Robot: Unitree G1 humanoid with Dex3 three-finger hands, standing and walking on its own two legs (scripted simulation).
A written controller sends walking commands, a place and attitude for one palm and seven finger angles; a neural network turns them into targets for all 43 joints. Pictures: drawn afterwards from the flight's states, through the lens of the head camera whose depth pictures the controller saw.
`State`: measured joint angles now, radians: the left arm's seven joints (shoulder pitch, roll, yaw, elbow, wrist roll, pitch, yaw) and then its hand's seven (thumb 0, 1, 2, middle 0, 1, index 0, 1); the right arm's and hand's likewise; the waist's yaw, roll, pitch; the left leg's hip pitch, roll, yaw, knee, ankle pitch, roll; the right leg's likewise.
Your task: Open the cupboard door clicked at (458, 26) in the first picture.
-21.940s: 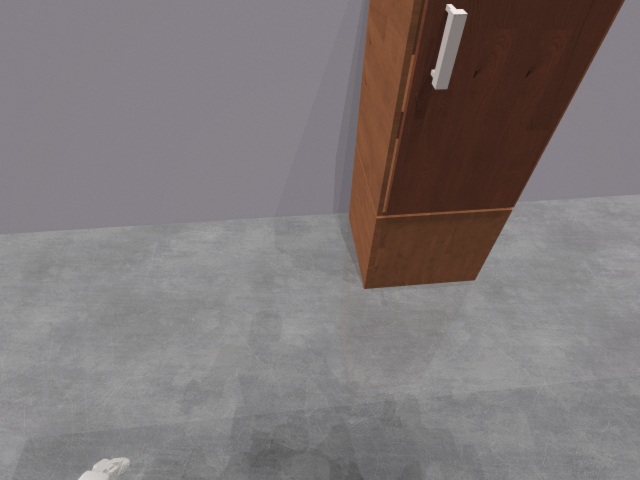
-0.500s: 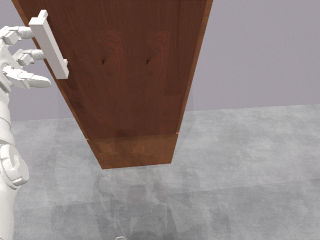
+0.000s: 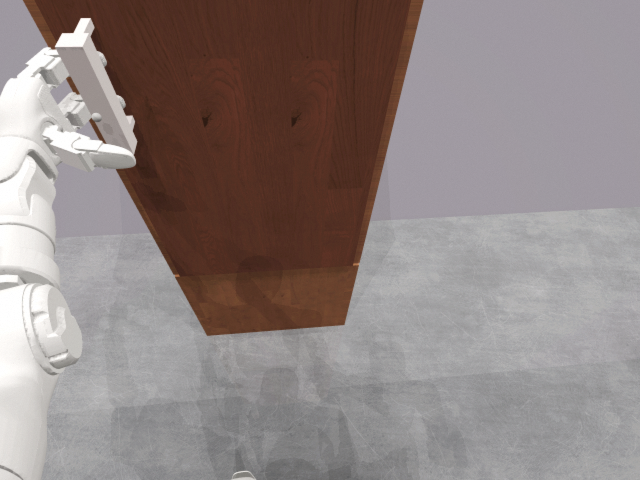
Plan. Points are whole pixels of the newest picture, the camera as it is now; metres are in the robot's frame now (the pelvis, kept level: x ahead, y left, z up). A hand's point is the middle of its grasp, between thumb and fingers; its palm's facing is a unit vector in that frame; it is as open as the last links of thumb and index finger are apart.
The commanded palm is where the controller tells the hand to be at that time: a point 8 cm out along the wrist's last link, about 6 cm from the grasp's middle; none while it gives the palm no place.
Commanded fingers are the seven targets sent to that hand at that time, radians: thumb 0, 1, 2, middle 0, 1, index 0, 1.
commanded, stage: slide the fingers in behind the handle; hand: left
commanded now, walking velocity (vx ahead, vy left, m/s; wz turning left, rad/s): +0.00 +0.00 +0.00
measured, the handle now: (106, 90) +0.55 +0.23 +0.18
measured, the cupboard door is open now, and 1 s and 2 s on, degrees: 0 0 13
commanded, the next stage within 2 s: close the thumb around the handle in 0.60 s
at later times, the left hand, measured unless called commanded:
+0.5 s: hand (103, 118) +0.49 +0.21 +0.18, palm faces +0.03 -1.00 +0.01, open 14.0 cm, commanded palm +0.46 +0.26 +0.18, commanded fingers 0.00 -0.50 0.30 -0.30 -1.20 -0.30 -1.20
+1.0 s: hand (104, 119) +0.48 +0.21 +0.18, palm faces +0.05 -1.00 +0.01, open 11.7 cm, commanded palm +0.46 +0.26 +0.18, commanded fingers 0.00 0.40 0.68 -0.36 -1.30 -0.36 -1.30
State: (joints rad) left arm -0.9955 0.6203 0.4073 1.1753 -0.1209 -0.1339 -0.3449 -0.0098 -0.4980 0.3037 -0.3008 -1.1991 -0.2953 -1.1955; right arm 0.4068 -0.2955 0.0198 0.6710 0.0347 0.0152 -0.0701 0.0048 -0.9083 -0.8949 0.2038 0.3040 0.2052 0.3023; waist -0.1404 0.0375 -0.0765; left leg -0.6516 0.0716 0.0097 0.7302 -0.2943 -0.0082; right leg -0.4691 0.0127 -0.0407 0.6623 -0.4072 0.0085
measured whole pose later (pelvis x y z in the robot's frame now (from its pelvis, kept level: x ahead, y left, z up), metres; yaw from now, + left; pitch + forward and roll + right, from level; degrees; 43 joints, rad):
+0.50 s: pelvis +0.00 +0.00 +0.00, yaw +0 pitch +11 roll -2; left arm -0.93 0.56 0.41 1.12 -0.12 -0.13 -0.30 -0.01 -0.50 0.30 -0.30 -1.20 -0.30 -1.20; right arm 0.40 -0.28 0.02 0.66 0.04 0.02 -0.06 0.01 -0.91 -0.89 0.20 0.30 0.20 0.30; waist -0.13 0.04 -0.09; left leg -0.60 0.07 0.02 0.71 -0.30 -0.01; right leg -0.43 0.01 -0.03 0.65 -0.41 0.01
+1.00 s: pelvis +0.00 +0.00 +0.00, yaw +0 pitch +10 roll -2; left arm -0.94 0.53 0.38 1.10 -0.13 -0.13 -0.26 -0.01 -0.10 0.47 -0.29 -1.23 -0.28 -1.23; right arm 0.40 -0.28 0.02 0.69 0.03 0.00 -0.06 0.01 -0.91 -0.90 0.20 0.30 0.20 0.30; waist -0.12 0.04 -0.08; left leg -0.60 0.06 0.02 0.72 -0.29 0.00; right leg -0.43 0.01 -0.03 0.65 -0.41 0.01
